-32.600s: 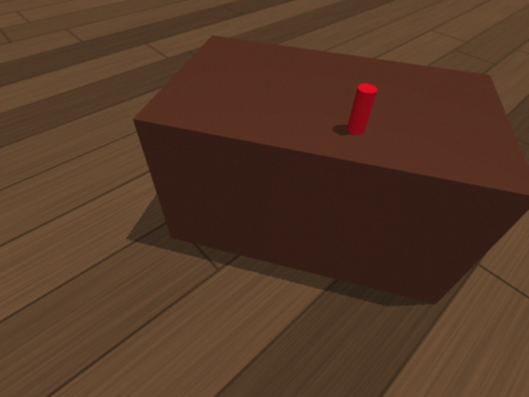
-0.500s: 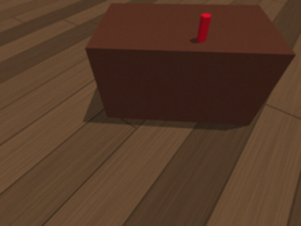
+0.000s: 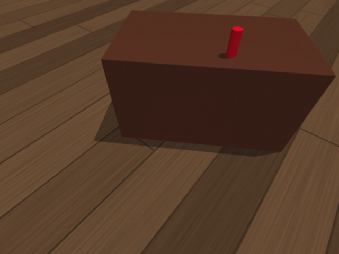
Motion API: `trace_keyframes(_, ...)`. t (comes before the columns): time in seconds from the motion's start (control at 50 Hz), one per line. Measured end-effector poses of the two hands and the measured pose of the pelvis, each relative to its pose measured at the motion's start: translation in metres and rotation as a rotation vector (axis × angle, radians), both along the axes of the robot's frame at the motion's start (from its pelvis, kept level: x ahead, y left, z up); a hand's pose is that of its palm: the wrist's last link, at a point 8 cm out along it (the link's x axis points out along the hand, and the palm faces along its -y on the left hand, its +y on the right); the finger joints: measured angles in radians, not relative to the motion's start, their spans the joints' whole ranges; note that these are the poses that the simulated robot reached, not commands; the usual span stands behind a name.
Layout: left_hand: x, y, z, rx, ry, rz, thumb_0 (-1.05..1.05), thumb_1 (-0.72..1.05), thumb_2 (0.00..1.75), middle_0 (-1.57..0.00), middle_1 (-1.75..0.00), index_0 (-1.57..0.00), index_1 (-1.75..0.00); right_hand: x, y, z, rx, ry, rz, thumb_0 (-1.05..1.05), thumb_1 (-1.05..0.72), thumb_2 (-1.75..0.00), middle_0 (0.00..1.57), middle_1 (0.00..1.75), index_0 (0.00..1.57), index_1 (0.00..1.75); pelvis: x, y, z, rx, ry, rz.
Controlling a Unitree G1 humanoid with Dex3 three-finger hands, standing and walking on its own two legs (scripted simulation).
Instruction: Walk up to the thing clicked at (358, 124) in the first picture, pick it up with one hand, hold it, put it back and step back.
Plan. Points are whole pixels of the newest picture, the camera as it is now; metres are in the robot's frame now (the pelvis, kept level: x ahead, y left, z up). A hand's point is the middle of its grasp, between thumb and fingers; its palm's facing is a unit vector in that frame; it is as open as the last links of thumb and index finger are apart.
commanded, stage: step back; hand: right
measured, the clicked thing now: (234, 42) +1.11 -0.27 -0.04
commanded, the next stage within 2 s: stand in 0.40 s
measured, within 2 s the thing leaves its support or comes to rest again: neither
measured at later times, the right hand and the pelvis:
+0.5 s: hand out of the picture +0.15 -0.23 -0.14, palm faces +0.01 +0.95 -0.32, open 7.3 cm; pelvis +0.02 +0.02 +0.01, yaw -1 degrees
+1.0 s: hand out of the picture +0.08 -0.25 -0.14, palm faces +0.03 +0.94 -0.33, open 7.3 cm; pelvis +0.01 +0.01 +0.02, yaw -2 degrees
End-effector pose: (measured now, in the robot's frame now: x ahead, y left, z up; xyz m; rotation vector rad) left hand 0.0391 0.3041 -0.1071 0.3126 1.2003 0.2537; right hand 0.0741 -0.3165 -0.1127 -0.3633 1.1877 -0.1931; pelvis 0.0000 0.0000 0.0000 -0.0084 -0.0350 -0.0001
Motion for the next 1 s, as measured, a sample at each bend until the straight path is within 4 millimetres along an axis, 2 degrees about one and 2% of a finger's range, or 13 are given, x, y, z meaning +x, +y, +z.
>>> trace_keyframes(0.08, 0.018, 0.018, -0.009, 0.002, 0.008, 0.01, 0.0, 0.9, 0.9, -0.21, -0.3, -0.21, -0.3, 0.014, 0.017, -0.003, -0.008, -0.004, 0.0, 0.0, -0.91, -0.9, 0.2, 0.3, 0.2, 0.3, 0.01, 0.013, -0.005, 0.022, -0.005, 0.005)
trace_keyframes(0.18, 0.046, 0.028, -0.012, -0.001, -0.001, -0.004, 0.0, 0.9, 0.9, -0.2, -0.3, -0.21, -0.3, 0.031, 0.038, -0.001, 0.016, -0.01, -0.001, 0.0, -0.91, -0.9, 0.21, 0.3, 0.21, 0.3, 0.02, 0.018, -0.004, 0.009, 0.009, -0.011)
trace_keyframes(0.32, 0.075, 0.026, -0.005, 0.002, -0.037, -0.036, 0.0, 0.9, 0.9, -0.2, -0.3, -0.21, -0.3, 0.057, 0.048, 0.002, 0.04, -0.068, -0.01, 0.0, -0.9, -0.9, 0.21, 0.3, 0.21, 0.3, 0.025, 0.019, 0.0, 0.003, 0.009, -0.018)
trace_keyframes(0.44, 0.085, 0.018, 0.002, -0.002, -0.053, -0.058, 0.0, 0.9, 0.9, -0.2, -0.3, -0.21, -0.3, 0.066, 0.045, 0.005, 0.054, -0.09, -0.015, 0.0, -0.9, -0.9, 0.21, 0.3, 0.21, 0.3, 0.023, 0.017, 0.004, 0.004, 0.003, -0.021)
trace_keyframes(0.54, 0.08, 0.006, 0.005, -0.022, -0.03, -0.073, 0.0, 0.9, 0.9, -0.2, -0.3, -0.21, -0.3, 0.058, 0.04, 0.009, 0.065, -0.08, -0.029, 0.0, -0.91, -0.9, 0.21, 0.3, 0.21, 0.3, 0.023, 0.014, 0.01, 0.006, -0.003, -0.022)
trace_keyframes(0.68, 0.07, -0.003, 0.003, -0.041, 0.0, -0.075, 0.0, 0.9, 0.9, -0.2, -0.3, -0.21, -0.3, 0.031, 0.029, 0.011, 0.054, -0.021, -0.058, 0.0, -0.91, -0.9, 0.21, 0.3, 0.21, 0.3, 0.02, 0.01, 0.015, 0.007, -0.009, -0.023)
trace_keyframes(0.84, 0.061, -0.005, 0.003, -0.042, 0.024, -0.074, 0.0, 0.9, 0.9, -0.2, -0.3, -0.21, -0.3, 0.004, 0.022, 0.01, 0.045, 0.035, -0.088, 0.0, -0.91, -0.9, 0.21, 0.3, 0.21, 0.3, 0.017, 0.007, 0.017, 0.007, -0.011, -0.026)
trace_keyframes(1.0, 0.056, -0.002, 0.005, -0.031, 0.028, -0.073, 0.0, 0.9, 0.9, -0.2, -0.3, -0.21, -0.3, -0.006, 0.023, 0.008, 0.051, 0.048, -0.091, 0.0, -0.91, -0.9, 0.2, 0.3, 0.21, 0.3, 0.015, 0.007, 0.017, 0.006, -0.008, -0.026)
